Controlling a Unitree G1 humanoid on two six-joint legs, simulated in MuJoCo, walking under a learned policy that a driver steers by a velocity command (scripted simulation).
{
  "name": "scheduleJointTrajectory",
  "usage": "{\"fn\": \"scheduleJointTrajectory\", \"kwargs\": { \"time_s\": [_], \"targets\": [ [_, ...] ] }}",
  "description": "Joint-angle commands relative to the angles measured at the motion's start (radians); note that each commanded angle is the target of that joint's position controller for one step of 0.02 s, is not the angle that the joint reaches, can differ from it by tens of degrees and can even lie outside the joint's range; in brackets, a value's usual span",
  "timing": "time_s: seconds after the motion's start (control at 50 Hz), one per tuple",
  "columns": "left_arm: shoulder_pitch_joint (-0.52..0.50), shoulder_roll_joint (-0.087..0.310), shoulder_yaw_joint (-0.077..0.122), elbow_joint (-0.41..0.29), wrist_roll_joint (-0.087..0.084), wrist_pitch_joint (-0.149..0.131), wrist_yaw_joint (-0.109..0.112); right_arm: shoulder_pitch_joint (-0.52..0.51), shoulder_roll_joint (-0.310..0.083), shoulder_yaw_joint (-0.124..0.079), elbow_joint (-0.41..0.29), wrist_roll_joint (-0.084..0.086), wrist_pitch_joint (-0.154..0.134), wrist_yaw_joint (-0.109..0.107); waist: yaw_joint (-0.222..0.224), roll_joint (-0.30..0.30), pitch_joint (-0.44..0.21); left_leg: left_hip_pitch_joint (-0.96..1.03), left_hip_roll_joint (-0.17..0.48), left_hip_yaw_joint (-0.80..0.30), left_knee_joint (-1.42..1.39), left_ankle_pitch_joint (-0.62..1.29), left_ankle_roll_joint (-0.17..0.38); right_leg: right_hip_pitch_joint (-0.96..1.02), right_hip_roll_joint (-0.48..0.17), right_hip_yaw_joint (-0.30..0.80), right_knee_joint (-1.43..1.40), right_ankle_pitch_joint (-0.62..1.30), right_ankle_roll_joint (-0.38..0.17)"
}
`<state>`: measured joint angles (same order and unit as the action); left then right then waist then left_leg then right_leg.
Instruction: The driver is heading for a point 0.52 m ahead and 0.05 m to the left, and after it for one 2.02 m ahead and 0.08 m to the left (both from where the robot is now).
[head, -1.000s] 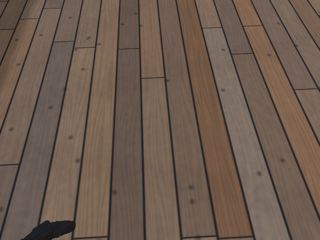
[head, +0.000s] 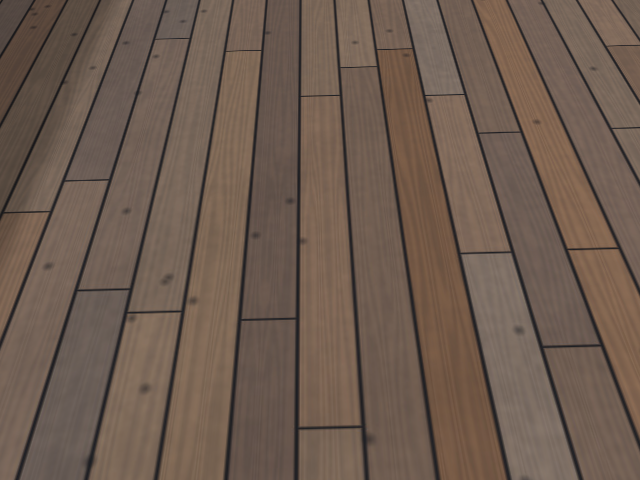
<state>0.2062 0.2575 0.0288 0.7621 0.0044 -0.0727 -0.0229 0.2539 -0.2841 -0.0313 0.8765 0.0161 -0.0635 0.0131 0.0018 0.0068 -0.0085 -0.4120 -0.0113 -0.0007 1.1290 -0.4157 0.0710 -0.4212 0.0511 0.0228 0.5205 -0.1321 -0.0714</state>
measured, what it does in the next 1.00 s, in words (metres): walks ahead: left foot, then right foot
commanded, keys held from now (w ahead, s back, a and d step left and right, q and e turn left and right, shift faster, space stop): w+shift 0.54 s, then shift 0.46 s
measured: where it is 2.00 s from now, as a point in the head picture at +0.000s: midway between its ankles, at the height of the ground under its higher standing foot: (256, 410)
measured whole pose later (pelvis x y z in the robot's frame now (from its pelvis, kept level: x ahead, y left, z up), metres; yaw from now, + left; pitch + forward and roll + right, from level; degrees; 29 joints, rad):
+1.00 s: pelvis +0.56 +0.14 +0.00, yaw +0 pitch +1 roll -1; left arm 0.11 0.22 0.02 0.78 0.03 -0.06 -0.04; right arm 0.27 -0.25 -0.03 0.87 0.00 -0.02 -0.03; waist -0.01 0.01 0.06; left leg -0.45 0.04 -0.08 1.11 -0.50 -0.06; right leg -0.42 0.09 -0.05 0.43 -0.03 -0.09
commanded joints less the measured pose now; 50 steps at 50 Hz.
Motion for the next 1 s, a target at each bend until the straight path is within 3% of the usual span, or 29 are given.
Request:
{"fn": "scheduleJointTrajectory", "kwargs": {
  "time_s": [0.02,0.06,0.18,0.28,0.32,0.36,0.38,0.4,0.42,0.44,0.48,0.52,0.56,0.6,0.62,0.64,0.68,0.74,0.78,0.8,0.82,0.84,0.86,0.88,0.9,0.92,0.94,0.96,1.0],
  "targets": [
    [0.022,0.128,0.036,-0.047,0.003,-0.023,0.004,0.005,-0.087,-0.028,-0.070,-0.014,-0.016,-0.011,-0.013,-0.112,-0.048,-0.253,0.111,-0.083,-0.037,0.089,0.001,0.203,-0.269,0.479,-0.357,-0.480,-0.146],
    [0.024,0.137,0.041,-0.044,-0.006,-0.030,0.010,-0.009,-0.072,-0.025,-0.068,-0.015,-0.015,-0.016,-0.017,-0.119,-0.042,-0.237,0.116,-0.061,-0.114,0.161,-0.016,0.160,-0.248,0.405,-0.388,-0.419,-0.152],
    [0.113,0.193,0.065,-0.013,-0.029,-0.031,0.026,-0.155,-0.045,-0.010,-0.106,-0.009,-0.026,-0.014,0.037,-0.107,-0.006,-0.182,0.108,-0.025,-0.407,0.393,-0.078,0.128,-0.249,0.245,-0.408,-0.278,-0.132],
    [0.154,0.210,0.072,0.012,-0.041,-0.024,0.017,-0.228,-0.063,-0.003,-0.146,0.009,-0.041,-0.001,0.060,-0.117,0.042,-0.113,0.098,-0.006,-0.535,0.352,-0.068,0.178,-0.290,0.212,-0.374,-0.306,-0.116],
    [0.149,0.203,0.071,0.014,-0.040,-0.014,0.013,-0.212,-0.079,-0.005,-0.156,0.013,-0.050,0.008,0.038,-0.116,0.056,-0.074,0.099,0.010,-0.562,0.275,-0.039,0.200,-0.311,0.211,-0.344,-0.316,-0.111],
    [0.121,0.163,0.054,0.005,-0.027,-0.003,0.011,-0.040,-0.113,-0.027,-0.109,0.013,-0.053,0.008,-0.058,-0.088,0.010,0.142,0.069,0.045,-0.595,0.212,-0.012,0.142,-0.268,0.159,-0.193,-0.188,-0.084],
    [0.091,0.099,0.032,-0.016,-0.007,-0.004,0.010,0.202,-0.183,-0.061,-0.039,0.007,-0.054,0.001,-0.163,0.026,-0.109,0.434,0.136,-0.066,-0.604,0.123,0.019,-0.004,-0.179,0.067,0.149,-0.042,-0.046],
    [0.120,0.009,0.004,-0.073,-0.003,-0.034,0.013,0.320,-0.308,-0.087,-0.021,-0.012,-0.045,-0.001,-0.155,0.352,-0.167,0.710,0.337,-0.509,-0.751,-0.215,0.123,-0.372,-0.046,-0.027,0.560,-0.284,0.013],
    [0.114,0.046,0.009,-0.087,-0.027,-0.059,0.020,0.330,-0.252,-0.071,-0.040,-0.005,-0.053,0.010,-0.158,0.329,-0.184,0.728,0.392,-0.828,-0.896,-0.476,0.183,-0.562,-0.017,0.089,0.775,-0.340,0.002],
    [0.044,0.103,0.022,-0.100,-0.053,-0.072,0.017,0.263,-0.187,-0.051,-0.053,-0.005,-0.060,0.013,-0.141,0.196,-0.078,0.672,0.403,-0.750,-0.888,-0.431,0.167,-0.674,-0.078,0.113,0.855,-0.260,-0.023],
    [0.002,0.093,0.018,-0.103,-0.025,-0.066,0.016,0.183,-0.121,-0.029,-0.066,-0.023,-0.055,0.024,-0.088,0.072,-0.027,0.508,0.322,-0.517,-0.877,-0.211,0.144,-0.608,-0.158,0.074,0.783,-0.118,-0.024],
    [0.011,0.074,0.020,-0.106,-0.024,-0.042,0.007,0.124,-0.049,-0.005,-0.061,-0.033,-0.053,0.033,-0.020,0.108,0.034,0.333,0.250,-0.386,-0.924,-0.100,0.126,-0.506,-0.195,0.069,0.700,-0.030,-0.009],
    [-0.007,0.067,0.021,-0.108,-0.023,-0.021,0.005,0.119,-0.053,-0.004,-0.048,-0.027,-0.057,0.027,-0.002,0.079,0.082,0.277,0.218,-0.287,-0.964,0.122,0.118,-0.497,-0.189,0.051,0.627,0.050,0.015],
    [-0.075,0.066,0.021,-0.136,-0.007,-0.024,0.003,0.125,-0.074,-0.007,-0.032,-0.027,-0.053,0.005,0.001,0.050,0.101,0.238,0.185,-0.144,-0.952,0.651,0.082,-0.428,-0.155,0.000,0.466,0.132,0.043],
    [-0.115,0.045,0.015,-0.151,-0.004,-0.031,-0.004,0.132,-0.072,-0.004,-0.023,-0.026,-0.049,-0.009,-0.003,0.045,0.095,0.204,0.145,-0.064,-0.937,0.813,0.050,-0.342,-0.128,-0.037,0.351,0.201,0.049],
    [-0.161,0.013,0.004,-0.162,-0.004,-0.039,-0.014,0.164,-0.070,-0.001,-0.010,-0.020,-0.046,-0.021,-0.022,0.048,0.085,0.180,0.113,-0.007,-0.935,0.882,0.019,-0.250,-0.095,-0.081,0.237,0.282,0.047],
    [-0.261,-0.017,-0.003,-0.187,-0.010,-0.049,-0.039,0.272,-0.085,0.000,0.030,-0.009,-0.039,-0.039,-0.072,0.054,0.075,0.227,0.117,0.003,-0.946,0.881,-0.003,-0.154,-0.047,-0.111,0.090,0.402,0.038],
    [-0.313,0.014,0.008,-0.205,-0.009,-0.052,-0.060,0.311,-0.110,-0.009,0.055,-0.010,-0.013,-0.059,-0.068,0.090,0.069,0.386,0.146,-0.012,-0.874,0.945,-0.020,-0.125,0.004,-0.099,-0.044,0.402,0.010],
    [-0.217,0.064,0.027,-0.178,0.000,-0.055,-0.060,0.297,-0.129,-0.021,0.054,-0.021,0.001,-0.070,-0.003,0.128,0.002,0.471,0.163,-0.034,-0.747,1.118,-0.036,-0.017,0.045,-0.092,-0.046,0.330,-0.013],
    [-0.085,0.094,0.040,-0.136,0.000,-0.056,-0.054,0.258,-0.136,-0.026,0.043,-0.028,0.009,-0.069,0.065,0.144,-0.063,0.488,0.159,-0.033,-0.607,1.192,-0.047,0.097,0.048,-0.084,-0.051,0.321,-0.027],
    [0.080,0.112,0.046,-0.085,0.007,-0.055,-0.042,0.187,-0.138,-0.025,0.022,-0.029,0.012,-0.059,0.161,0.139,-0.133,0.436,0.132,-0.014,-0.397,1.142,-0.066,0.277,-0.023,-0.035,-0.133,0.480,-0.067],
    [0.185,0.187,0.049,-0.050,0.049,-0.048,-0.030,0.231,-0.051,-0.004,-0.013,-0.053,0.007,-0.048,0.137,-0.072,-0.312,0.149,0.029,0.005,-0.001,0.540,-0.087,0.670,-0.250,0.157,0.055,0.983,-0.158],
    [0.168,0.123,0.023,-0.046,0.051,-0.044,-0.031,0.478,0.052,0.028,0.046,-0.028,0.003,-0.023,0.042,-0.263,-0.524,-0.131,-0.089,-0.148,0.343,-0.277,-0.153,0.950,-0.531,0.556,0.073,1.148,-0.403],
    [0.133,0.087,0.027,-0.056,0.023,-0.023,-0.022,0.449,-0.077,-0.002,0.070,-0.011,-0.004,-0.008,0.085,-0.110,-0.552,-0.106,-0.036,-0.246,0.350,-0.228,-0.122,0.829,-0.461,0.523,0.002,0.975,-0.373],
    [0.010,0.072,0.020,-0.071,0.009,-0.010,-0.013,0.299,-0.105,-0.014,0.010,0.010,0.001,-0.008,0.054,-0.078,-0.367,-0.155,0.015,-0.176,0.297,-0.181,-0.124,0.650,-0.407,0.399,-0.056,0.777,-0.326],
    [-0.071,0.039,0.008,-0.067,0.000,-0.006,-0.008,0.193,-0.094,-0.017,-0.013,-0.002,0.011,-0.021,0.020,0.019,-0.196,-0.162,0.049,-0.123,0.194,-0.135,-0.128,0.426,-0.341,0.309,-0.133,0.656,-0.280],
    [-0.110,0.023,0.000,-0.065,0.007,-0.007,-0.003,0.163,-0.093,-0.026,-0.018,-0.009,0.029,-0.036,-0.011,0.028,-0.130,-0.118,0.075,-0.113,0.115,-0.103,-0.131,0.276,-0.308,0.259,-0.176,0.565,-0.253],
    [-0.129,0.043,0.006,-0.055,0.023,-0.003,-0.006,0.188,-0.063,-0.023,-0.013,-0.014,0.047,-0.041,-0.044,-0.002,-0.093,-0.019,0.088,-0.099,0.029,-0.075,-0.134,0.133,-0.279,0.218,-0.220,0.497,-0.232],
    [-0.163,0.063,0.014,-0.040,0.040,-0.001,-0.013,0.216,0.006,-0.009,-0.003,-0.021,0.065,-0.054,-0.079,-0.064,-0.074,0.114,0.082,-0.057,-0.160,-0.056,-0.144,-0.026,-0.234,0.127,-0.253,0.510,-0.215]
  ]
}}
